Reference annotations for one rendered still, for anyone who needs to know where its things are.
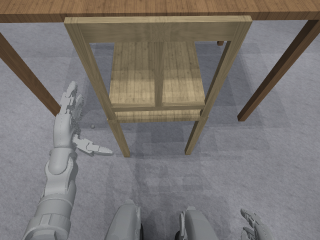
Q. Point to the robot shin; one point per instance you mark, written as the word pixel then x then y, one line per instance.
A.
pixel 137 234
pixel 188 208

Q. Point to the left robot forearm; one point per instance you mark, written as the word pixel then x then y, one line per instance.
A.
pixel 52 217

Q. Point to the chair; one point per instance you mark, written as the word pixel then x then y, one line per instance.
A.
pixel 155 73

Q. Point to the robot left hand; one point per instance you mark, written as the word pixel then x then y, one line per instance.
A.
pixel 66 124

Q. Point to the robot right shin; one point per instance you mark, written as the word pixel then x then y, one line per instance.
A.
pixel 188 208

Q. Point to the table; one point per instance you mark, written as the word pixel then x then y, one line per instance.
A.
pixel 55 11

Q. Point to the robot left shin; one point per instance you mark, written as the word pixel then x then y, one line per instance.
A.
pixel 137 234

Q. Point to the robot right hand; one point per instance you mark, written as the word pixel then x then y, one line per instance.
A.
pixel 261 231

